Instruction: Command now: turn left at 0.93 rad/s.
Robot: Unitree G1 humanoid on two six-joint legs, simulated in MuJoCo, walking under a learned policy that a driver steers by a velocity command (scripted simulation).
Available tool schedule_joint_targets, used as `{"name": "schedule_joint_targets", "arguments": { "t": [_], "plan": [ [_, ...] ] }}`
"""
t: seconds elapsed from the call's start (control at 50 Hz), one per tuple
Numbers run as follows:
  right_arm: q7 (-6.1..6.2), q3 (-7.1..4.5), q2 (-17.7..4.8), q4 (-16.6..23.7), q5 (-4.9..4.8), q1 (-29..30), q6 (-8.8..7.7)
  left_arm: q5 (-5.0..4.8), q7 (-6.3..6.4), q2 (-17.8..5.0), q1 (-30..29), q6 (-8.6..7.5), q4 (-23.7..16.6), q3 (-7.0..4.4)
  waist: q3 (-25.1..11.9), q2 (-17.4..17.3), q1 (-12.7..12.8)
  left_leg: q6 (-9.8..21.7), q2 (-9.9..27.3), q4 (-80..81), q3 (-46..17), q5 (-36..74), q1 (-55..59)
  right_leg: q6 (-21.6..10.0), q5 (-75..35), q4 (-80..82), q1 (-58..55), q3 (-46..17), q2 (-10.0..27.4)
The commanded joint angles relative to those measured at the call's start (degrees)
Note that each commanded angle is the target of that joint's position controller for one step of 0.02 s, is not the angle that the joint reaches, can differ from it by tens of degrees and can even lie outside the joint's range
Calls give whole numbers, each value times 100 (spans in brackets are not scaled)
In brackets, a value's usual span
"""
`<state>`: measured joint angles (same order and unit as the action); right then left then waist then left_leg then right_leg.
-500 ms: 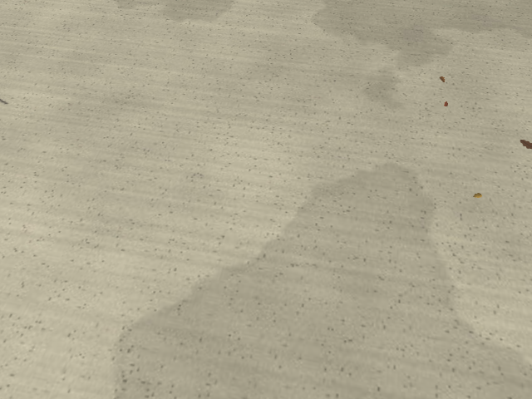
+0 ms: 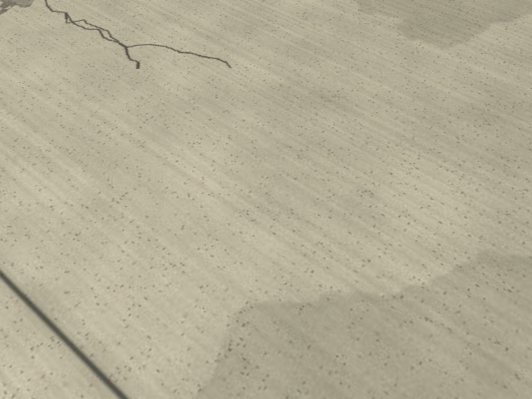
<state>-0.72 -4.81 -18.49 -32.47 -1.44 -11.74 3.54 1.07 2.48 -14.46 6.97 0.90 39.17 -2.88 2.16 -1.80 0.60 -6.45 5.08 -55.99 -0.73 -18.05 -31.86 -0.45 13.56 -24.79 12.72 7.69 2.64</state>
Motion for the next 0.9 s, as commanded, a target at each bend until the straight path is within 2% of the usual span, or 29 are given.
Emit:
{"name": "schedule_joint_targets", "arguments": {
  "t": [0.02,0.06,0.08,0.1,0.12,0.14,0.16,0.18,0.2,0.22,0.24,0.28,0.32,0.36,0.42,0.46,0.48,0.5,0.52,0.54,0.56,0.58,0.62,0.76,0.9],
  "plan": [
    [-65,-46,-358,584,-4,329,-68,-69,-66,-1336,38,-55,-260,-437,-572,1113,191,157,-123,793,485,-98,132,-1119,-2389,439,-766,-613,1491],
    [-72,-73,-376,598,9,321,-14,-210,-133,-1333,118,-118,-183,-457,-616,1153,130,375,-268,1509,515,-174,578,-1003,-2487,168,-761,-612,1575],
    [-73,-96,-357,542,17,167,0,-298,-155,-1303,70,-146,-150,-451,-671,1118,-24,538,-390,2167,559,128,978,-855,-2445,-115,-721,-520,1536],
    [-42,-149,-423,406,37,-144,-5,-365,-173,-1166,131,-176,-70,-416,-757,957,-198,742,-566,2960,547,803,1705,-587,-2215,-605,-427,-292,1369],
    [36,-281,-815,296,57,-516,-30,-269,-203,-886,446,-215,28,-336,-1012,158,-267,1001,-247,3300,-98,2467,2985,-125,-1378,-1617,492,140,1004],
    [144,-396,-1564,459,148,-585,-78,119,-256,-442,424,-251,-310,-135,-1236,-1844,-80,1866,1558,2865,-2321,5474,4249,453,2473,-3589,2547,344,273],
    [93,-313,-1315,519,312,-628,-202,37,-212,-786,-36,-264,-335,-228,-1872,-1381,-583,2807,2071,3079,-2725,5393,3795,564,2761,-4568,2876,-669,28],
    [42,-216,-1062,419,332,-523,-289,-171,-173,-1037,-288,-207,-329,-297,-1584,-811,-615,2618,1659,3170,-2030,4764,3490,487,2317,-4849,2836,-873,151],
    [60,-168,-878,340,240,-158,-330,-204,-116,-931,-239,-157,-282,-279,-1228,-661,-381,2249,1256,3194,-1614,4029,3169,416,1850,-4604,2883,-917,208],
    [92,-105,-705,366,143,148,-316,-137,-53,-927,-154,-100,-179,-279,-1068,-466,-257,2015,1032,3232,-1410,3631,2921,433,1466,-4401,2804,-966,259],
    [117,-63,-686,378,115,413,-297,-88,-32,-951,24,-48,-123,-292,-985,-507,-81,1964,900,3291,-1196,3719,2491,475,1125,-4378,2444,-898,181],
    [148,-1,-582,353,188,600,-304,-97,-44,-858,374,-11,6,-262,-1033,-526,98,1963,751,3423,-981,3544,2161,526,733,-4076,1950,-831,59],
    [162,39,-472,273,196,628,-327,-109,-44,-696,408,2,30,-182,-978,-543,69,1945,680,3468,-918,3113,2095,534,593,-3283,1675,-867,73],
    [170,42,-479,175,201,600,-324,-93,-65,-581,295,2,-12,-109,-896,-615,-34,1964,689,3486,-981,2604,1975,484,597,-2551,1327,-877,79],
    [128,50,-505,-1,210,476,-312,-110,-101,-679,253,-6,-63,-115,-721,-726,-160,2049,751,3505,-1252,1883,1759,383,758,-1839,882,-827,8],
    [99,116,-373,-91,163,572,-318,-111,-131,-622,389,-37,-32,-106,-591,-656,-31,1929,649,3404,-1336,1422,1571,255,348,-976,411,-746,-62],
    [92,173,-240,-159,134,573,-329,-64,-154,-540,526,-69,15,-78,-550,-537,107,1732,498,3319,-1266,1156,1387,161,-350,-192,-70,-709,-91],
    [86,241,-55,-259,182,345,-375,41,-156,-624,587,-104,7,-68,-629,-282,62,1407,245,3187,-1173,729,1198,69,-1091,54,-573,-1053,155],
    [57,243,-30,-290,289,41,-427,74,-127,-1067,546,-123,-70,-147,-648,534,-274,1066,-238,2790,-780,47,1017,-179,-2043,-34,-725,-1576,722],
    [61,244,42,-310,312,-71,-433,2,-145,-922,268,-139,-2,-123,-685,1211,-480,805,-502,2809,-358,-72,1521,-519,-981,88,16,-1690,819],
    [90,203,-159,-366,323,220,-402,-5,-181,-599,65,-169,-106,-45,-472,1012,-291,700,-475,2816,-352,172,1784,-453,-138,219,399,-1593,598],
    [114,162,-218,-360,288,411,-365,19,-183,-539,81,-193,-81,-28,-355,884,-189,726,-492,2784,-347,284,1759,-293,175,201,470,-1438,439],
    [146,165,-135,-413,275,376,-291,1,-173,-570,188,-260,-57,-18,-253,758,-120,799,-454,2828,-442,454,1702,-153,172,119,436,-1281,315],
    [157,159,50,-714,228,148,-359,-36,-94,-454,378,-259,-23,32,-367,255,-32,775,-411,2865,-488,906,1662,-168,-311,-180,96,-1099,180],
    [233,129,45,-993,211,-52,-339,-55,-128,-363,382,-265,95,56,-352,138,-71,727,-374,2832,-504,1217,1881,-186,-536,-195,115,-1027,100]
  ]
}}
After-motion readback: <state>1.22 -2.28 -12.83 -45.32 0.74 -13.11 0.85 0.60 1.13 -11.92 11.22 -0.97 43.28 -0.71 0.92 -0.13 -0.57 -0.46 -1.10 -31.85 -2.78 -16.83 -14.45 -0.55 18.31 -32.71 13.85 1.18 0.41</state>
